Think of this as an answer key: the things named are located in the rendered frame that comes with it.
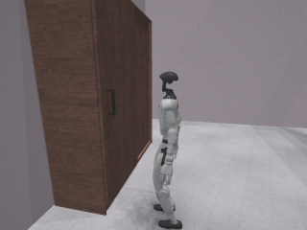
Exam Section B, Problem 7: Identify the wardrobe door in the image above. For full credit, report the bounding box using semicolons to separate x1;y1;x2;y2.
134;11;150;156
91;0;138;206

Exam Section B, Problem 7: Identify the robot left forearm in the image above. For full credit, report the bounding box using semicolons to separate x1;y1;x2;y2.
164;128;177;165

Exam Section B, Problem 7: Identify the robot right forearm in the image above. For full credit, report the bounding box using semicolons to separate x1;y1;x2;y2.
177;122;181;141

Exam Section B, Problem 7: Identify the right robot thigh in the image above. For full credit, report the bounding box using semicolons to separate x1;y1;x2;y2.
153;144;167;182

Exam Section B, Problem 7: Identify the right robot upper arm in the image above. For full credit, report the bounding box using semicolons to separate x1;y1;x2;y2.
177;110;181;124

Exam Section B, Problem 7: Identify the right robot foot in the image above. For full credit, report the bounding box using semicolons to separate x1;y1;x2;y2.
153;204;176;212

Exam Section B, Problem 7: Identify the left robot hand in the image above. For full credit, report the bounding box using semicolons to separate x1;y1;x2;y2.
159;163;174;185

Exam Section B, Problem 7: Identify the right robot hand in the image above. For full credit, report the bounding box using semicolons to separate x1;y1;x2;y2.
174;143;178;159

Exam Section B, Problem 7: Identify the left robot upper arm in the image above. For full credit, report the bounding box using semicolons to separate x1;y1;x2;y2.
161;100;178;135

